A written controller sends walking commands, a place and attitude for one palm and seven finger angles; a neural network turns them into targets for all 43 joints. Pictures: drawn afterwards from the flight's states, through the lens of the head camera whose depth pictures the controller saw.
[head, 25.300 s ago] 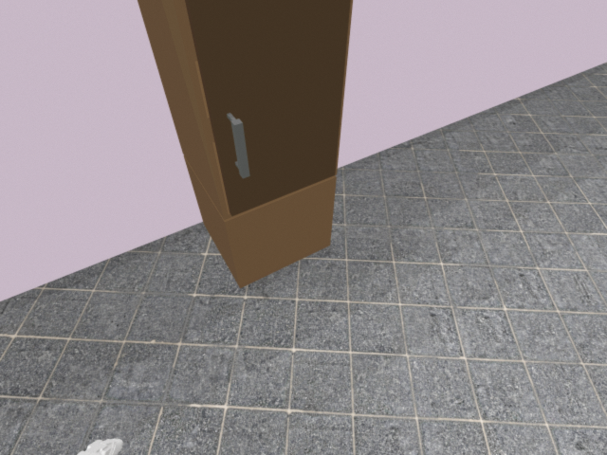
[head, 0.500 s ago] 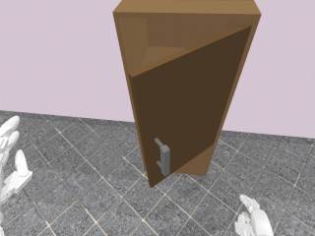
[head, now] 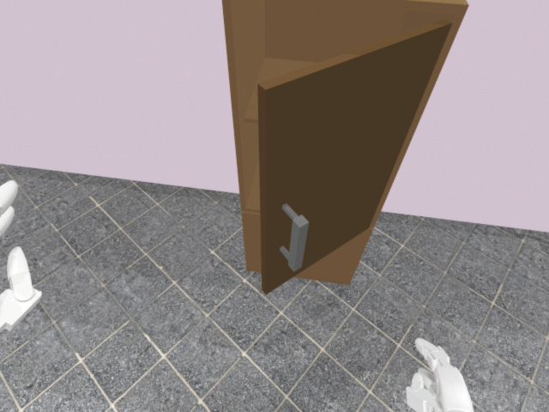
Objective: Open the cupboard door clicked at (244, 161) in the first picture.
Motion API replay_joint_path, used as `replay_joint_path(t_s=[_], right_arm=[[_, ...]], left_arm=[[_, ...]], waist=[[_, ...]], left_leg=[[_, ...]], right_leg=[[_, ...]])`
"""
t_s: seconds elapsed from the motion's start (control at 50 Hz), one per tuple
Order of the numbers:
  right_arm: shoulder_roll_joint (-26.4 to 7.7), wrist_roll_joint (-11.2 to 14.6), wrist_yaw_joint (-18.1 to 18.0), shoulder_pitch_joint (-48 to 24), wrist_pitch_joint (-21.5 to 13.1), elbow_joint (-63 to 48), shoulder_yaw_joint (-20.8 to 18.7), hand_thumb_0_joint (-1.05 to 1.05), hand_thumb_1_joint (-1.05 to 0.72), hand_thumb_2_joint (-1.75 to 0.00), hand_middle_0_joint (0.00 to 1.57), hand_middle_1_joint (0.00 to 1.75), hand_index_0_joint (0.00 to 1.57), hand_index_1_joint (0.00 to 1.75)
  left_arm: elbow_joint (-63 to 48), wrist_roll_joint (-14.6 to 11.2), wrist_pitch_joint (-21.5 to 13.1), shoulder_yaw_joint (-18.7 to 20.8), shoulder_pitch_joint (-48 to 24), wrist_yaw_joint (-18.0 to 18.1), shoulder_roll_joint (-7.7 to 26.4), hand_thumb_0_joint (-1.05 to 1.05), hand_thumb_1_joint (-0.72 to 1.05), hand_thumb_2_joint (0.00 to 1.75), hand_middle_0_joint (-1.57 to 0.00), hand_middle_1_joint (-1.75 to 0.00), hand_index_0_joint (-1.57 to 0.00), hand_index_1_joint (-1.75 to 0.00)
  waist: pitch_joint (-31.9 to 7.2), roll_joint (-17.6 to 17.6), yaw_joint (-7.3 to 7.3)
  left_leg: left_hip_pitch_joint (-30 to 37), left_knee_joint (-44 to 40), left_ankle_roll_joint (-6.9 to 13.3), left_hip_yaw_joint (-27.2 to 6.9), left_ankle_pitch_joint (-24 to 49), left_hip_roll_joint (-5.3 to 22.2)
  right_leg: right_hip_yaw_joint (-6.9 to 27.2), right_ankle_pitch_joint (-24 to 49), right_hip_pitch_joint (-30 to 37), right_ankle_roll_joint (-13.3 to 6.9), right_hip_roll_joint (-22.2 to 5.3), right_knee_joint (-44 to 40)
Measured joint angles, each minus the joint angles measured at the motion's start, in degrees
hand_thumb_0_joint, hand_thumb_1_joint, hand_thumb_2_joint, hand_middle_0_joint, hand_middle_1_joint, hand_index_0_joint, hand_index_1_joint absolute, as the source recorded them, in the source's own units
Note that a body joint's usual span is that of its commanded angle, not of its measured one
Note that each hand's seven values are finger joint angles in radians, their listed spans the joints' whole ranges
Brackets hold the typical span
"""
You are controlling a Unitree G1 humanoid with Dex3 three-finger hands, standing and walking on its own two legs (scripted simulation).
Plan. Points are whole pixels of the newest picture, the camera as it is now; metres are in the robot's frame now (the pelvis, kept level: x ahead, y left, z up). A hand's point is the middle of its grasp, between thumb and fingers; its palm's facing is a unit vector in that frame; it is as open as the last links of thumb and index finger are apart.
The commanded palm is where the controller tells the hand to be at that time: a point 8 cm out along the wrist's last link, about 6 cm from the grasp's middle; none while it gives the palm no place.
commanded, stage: step back with the hand held close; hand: left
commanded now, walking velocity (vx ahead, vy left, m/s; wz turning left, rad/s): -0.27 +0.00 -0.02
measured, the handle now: (291, 238) +0.45 +0.00 -0.08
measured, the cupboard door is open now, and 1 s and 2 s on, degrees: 44 44 44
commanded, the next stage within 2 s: stop stepping back and stand still in 0.76 s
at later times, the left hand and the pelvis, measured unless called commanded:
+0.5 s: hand out of the picture +0.14 +0.29 +0.17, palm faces +0.42 -0.75 -0.51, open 7.4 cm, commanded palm +0.06 +0.32 +0.18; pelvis -0.06 +0.01 -0.01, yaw +4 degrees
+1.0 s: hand out of the picture +0.05 +0.25 +0.17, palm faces +0.33 -0.79 -0.51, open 7.4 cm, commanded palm +0.01 +0.29 +0.18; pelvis -0.15 +0.00 -0.01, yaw -4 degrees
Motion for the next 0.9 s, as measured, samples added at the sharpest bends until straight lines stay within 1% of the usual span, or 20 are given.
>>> replay_joint_path(t_s=[0.1, 0.16, 0.22, 0.28, 0.32, 0.36, 0.4, 0.48, 0.52, 0.56, 0.62, 0.66, 0.68, 0.7, 0.74, 0.8, 0.84, 0.86, 0.88, 0.9], right_arm=[[0.11, -0.28, 0.12, 0.83, -1.42, 0.45, 0.15, 0.01, -0.90, -0.90, 0.20, 0.30, 0.21, 0.30], [0.28, -0.49, 0.22, 1.04, -2.16, 0.65, 0.11, 0.01, -0.90, -0.90, 0.20, 0.30, 0.21, 0.30], [0.25, -0.64, 0.66, 0.44, -2.54, 1.16, -0.22, 0.01, -0.90, -0.90, 0.20, 0.30, 0.21, 0.30], [0.17, -0.73, 1.04, -0.31, -2.52, 2.39, -0.88, 0.01, -0.90, -0.90, 0.20, 0.30, 0.21, 0.30], [0.08, -0.77, 0.95, -0.78, -2.17, 3.30, -1.30, 0.01, -0.90, -0.90, 0.20, 0.30, 0.21, 0.30], [0.01, -0.66, 0.53, -1.17, -1.75, 3.81, -1.49, 0.01, -0.90, -0.90, 0.20, 0.30, 0.21, 0.30], [0.09, -0.53, 0.05, -1.41, -1.57, 3.60, -1.48, 0.01, -0.90, -0.90, 0.20, 0.30, 0.21, 0.30], [1.50, -1.04, 0.27, -1.00, -2.94, 2.69, -1.87, 0.01, -0.91, -0.90, 0.20, 0.30, 0.21, 0.29], [2.53, -1.22, 1.24, -0.70, -3.81, 3.05, -1.66, 0.01, -0.91, -0.90, 0.20, 0.30, 0.21, 0.29], [3.25, -1.43, 2.04, -0.73, -4.64, 3.38, -1.10, 0.01, -0.91, -0.90, 0.20, 0.30, 0.21, 0.29], [3.80, -2.06, 2.88, -2.07, -5.51, 3.61, -0.22, 0.01, -0.90, -0.90, 0.20, 0.30, 0.21, 0.30], [4.18, -2.24, 3.26, -3.95, -5.54, 2.99, 0.49, 0.01, -0.90, -0.90, 0.20, 0.30, 0.21, 0.30], [4.06, -2.24, 3.23, -5.25, -5.54, 3.06, 0.77, 0.01, -0.90, -0.90, 0.20, 0.30, 0.21, 0.30], [3.58, -2.36, 3.02, -6.29, -5.39, 3.79, 0.79, 0.01, -0.90, -0.90, 0.20, 0.30, 0.21, 0.30], [3.40, -1.54, 2.51, -6.50, -5.02, 4.89, 0.63, 0.01, -0.90, -0.90, 0.20, 0.30, 0.21, 0.30], [3.90, -0.82, 2.26, -5.64, -4.25, 4.09, 0.63, 0.01, -0.90, -0.90, 0.20, 0.30, 0.21, 0.30], [3.92, -1.24, 2.68, -5.32, -4.32, 2.58, 0.38, 0.01, -0.90, -0.90, 0.20, 0.30, 0.21, 0.30], [3.65, -1.46, 2.85, -5.10, -4.37, 1.73, 0.17, 0.01, -0.90, -0.90, 0.20, 0.30, 0.21, 0.30], [3.27, -1.41, 2.97, -4.71, -4.22, 1.10, -0.15, 0.01, -0.90, -0.90, 0.20, 0.30, 0.21, 0.30], [2.89, -0.99, 3.07, -3.90, -4.01, 1.03, -0.46, 0.01, -0.90, -0.90, 0.20, 0.30, 0.21, 0.30]], left_arm=[[-0.33, 0.75, -0.64, 0.57, -1.25, 0.10, -0.12, 0.01, 0.89, 0.90, -0.21, -0.30, -0.22, -0.30], [-0.87, 1.16, -1.10, 1.05, -1.90, -0.09, 0.20, 0.01, 0.89, 0.90, -0.21, -0.30, -0.22, -0.30], [-1.62, 1.11, -1.71, 1.65, -1.49, -0.26, 0.11, 0.01, 0.89, 0.90, -0.21, -0.30, -0.22, -0.30], [-2.58, 0.45, -1.77, 0.99, -0.96, 0.25, -0.30, 0.01, 0.89, 0.90, -0.21, -0.30, -0.22, -0.30], [-3.06, 0.24, -1.67, 0.17, -1.28, 0.69, -0.43, 0.01, 0.89, 0.90, -0.21, -0.30, -0.22, -0.30], [-3.40, 0.06, -1.51, -0.26, -1.95, 0.99, -0.13, 0.01, 0.89, 0.90, -0.21, -0.30, -0.22, -0.30], [-3.50, 0.10, -1.55, 0.11, -2.63, 0.93, 0.55, 0.01, 0.89, 0.90, -0.21, -0.30, -0.22, -0.30], [-3.62, 0.64, -1.48, 2.52, -3.93, -0.19, 2.90, 0.01, 0.89, 0.90, -0.22, -0.30, -0.22, -0.30], [-4.28, -0.08, -1.97, 4.01, -2.84, -0.23, 3.76, 0.01, 0.89, 0.90, -0.22, -0.30, -0.22, -0.30], [-5.02, -1.24, -2.13, 4.77, -0.98, 0.11, 3.54, 0.01, 0.89, 0.90, -0.21, -0.30, -0.22, -0.30], [-5.32, -2.34, -2.12, 4.20, 0.12, 0.26, 2.05, 0.01, 0.89, 0.90, -0.21, -0.30, -0.21, -0.30], [-5.85, -2.40, -2.56, 4.23, -0.13, 0.28, 2.17, 0.01, 0.89, 0.90, -0.21, -0.30, -0.21, -0.30], [-5.68, -2.15, -3.06, 3.78, -1.13, 0.19, 2.02, 0.01, 0.89, 0.90, -0.21, -0.30, -0.21, -0.30], [-4.87, -1.66, -3.29, 2.31, -2.87, -0.10, 1.20, 0.01, 0.89, 0.90, -0.21, -0.30, -0.21, -0.30], [-4.16, -1.47, -2.64, -0.16, -5.84, -0.71, 1.08, 0.01, 0.89, 0.90, -0.21, -0.30, -0.21, -0.30], [-4.12, -2.37, -2.25, 0.41, -7.32, -2.07, 3.12, 0.01, 0.89, 0.90, -0.21, -0.30, -0.21, -0.30], [-3.86, -3.23, -2.11, 2.43, -6.58, -2.73, 4.71, 0.01, 0.89, 0.90, -0.21, -0.30, -0.22, -0.30], [-3.84, -3.65, -2.04, 3.34, -5.82, -2.87, 5.29, 0.01, 0.89, 0.90, -0.21, -0.30, -0.22, -0.30], [-3.89, -3.94, -2.06, 3.96, -4.75, -2.96, 5.70, 0.01, 0.89, 0.90, -0.22, -0.30, -0.22, -0.30], [-4.29, -3.95, -2.01, 4.26, -3.09, -2.98, 6.00, 0.01, 0.89, 0.90, -0.22, -0.30, -0.22, -0.30]], waist=[[0.75, -0.45, -0.14], [1.27, -0.97, -0.58], [1.59, -0.95, -0.22], [1.31, -1.14, 0.19], [1.21, -1.39, 0.18], [1.31, -1.64, -0.08], [1.54, -1.67, -0.44], [1.74, -0.44, -1.63], [0.25, -0.92, -1.07], [-1.75, -1.52, 0.05], [-3.61, -2.21, 1.98], [-3.34, -4.42, 3.74], [-2.53, -4.69, 4.33], [-1.26, -3.17, 4.20], [0.44, -1.84, 2.98], [1.16, -2.76, 0.82], [1.09, -2.95, -0.61], [1.10, -2.53, -1.51], [1.15, -1.97, -2.47], [0.83, -1.97, -3.06]], left_leg=[[-1.68, 1.94, 0.30, -0.50, -0.64, -0.18], [-2.92, 3.18, 0.50, -0.53, -1.36, -0.39], [-4.64, 5.54, 0.46, -0.20, -4.07, 0.04], [-6.26, 7.98, -0.65, -0.59, -8.87, -0.26], [-6.65, 8.43, -1.15, -0.82, -9.54, -0.56], [-6.63, 7.56, -0.93, -0.79, -6.49, -0.64], [-6.74, 6.54, 0.23, -0.52, -2.63, -0.36], [-7.15, 2.93, 1.90, -1.08, 4.27, 1.30], [-7.62, 0.50, 1.61, -0.60, 5.67, 1.78], [-8.25, -2.48, 1.00, 0.48, 7.82, 2.17], [-9.70, -6.36, 0.49, 2.64, 10.96, 2.58], [-11.71, -5.91, 0.10, 5.84, 11.77, 2.39], [-12.97, -4.19, -0.08, 7.09, 11.44, 2.86], [-12.98, -3.18, -0.10, 6.78, 11.24, 3.82], [-11.25, -3.49, 0.59, 5.93, 11.94, 4.12], [-9.46, -4.67, 0.84, 6.13, 13.18, 4.05], [-9.18, -6.78, 0.54, 6.47, 15.16, 4.28], [-9.66, -7.14, 0.20, 6.18, 15.49, 4.38], [-10.83, -5.54, -0.52, 5.52, 12.13, 4.41], [-12.87, -1.06, -1.96, 4.43, 4.70, 3.77]], right_leg=[[1.01, -0.61, -1.47, 0.42, 0.84, 2.28], [1.99, -0.97, -2.59, -0.18, 1.41, 4.22], [1.68, -1.19, -3.80, -0.62, 1.51, 5.45], [1.84, -0.48, -4.55, -0.73, 1.55, 5.23], [1.94, -0.06, -4.79, -0.45, 1.45, 5.12], [1.97, 0.24, -5.02, 0.05, 1.34, 5.25], [2.14, -1.71, -5.79, 0.52, 1.61, 6.40], [3.34, -10.61, -7.35, 0.59, 5.53, 23.12], [2.87, -14.56, -5.24, -0.10, 6.12, 27.34], [2.08, -18.06, -1.39, -0.81, 5.61, 25.12], [1.55, -19.35, 5.96, -2.09, 4.17, 12.24], [3.97, -14.06, 9.91, -3.55, 1.60, 1.60], [5.22, -16.20, 10.37, -2.49, 1.14, -0.33], [5.20, -17.01, 10.44, -1.76, 2.13, 0.39], [4.50, -16.68, 11.34, -0.94, 2.99, 2.17], [3.29, -17.48, 9.39, 0.06, 2.67, 8.35], [2.29, -21.48, 6.38, -0.81, 2.97, 11.60], [1.57, -20.90, 5.46, -1.73, 3.26, 11.55], [0.76, -17.50, 4.96, -2.42, 3.39, 11.26], [0.25, -15.67, 4.64, -2.79, 3.12, 11.40]])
